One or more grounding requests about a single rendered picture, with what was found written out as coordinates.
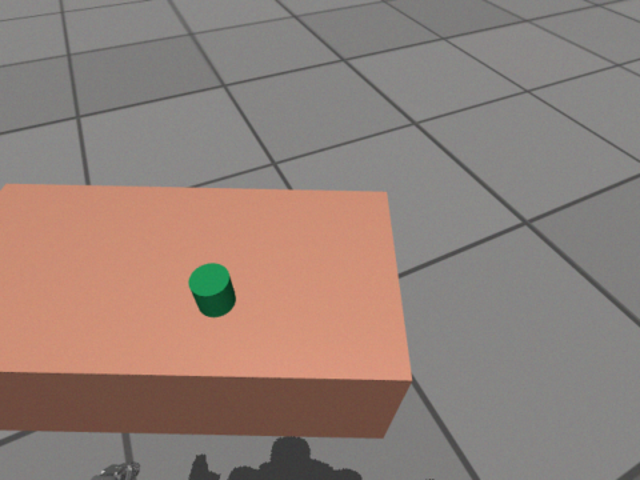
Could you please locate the left robot hand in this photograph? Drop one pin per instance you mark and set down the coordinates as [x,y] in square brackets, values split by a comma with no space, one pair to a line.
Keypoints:
[124,471]

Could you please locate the can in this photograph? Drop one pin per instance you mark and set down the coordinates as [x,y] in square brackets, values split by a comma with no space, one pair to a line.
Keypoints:
[212,289]

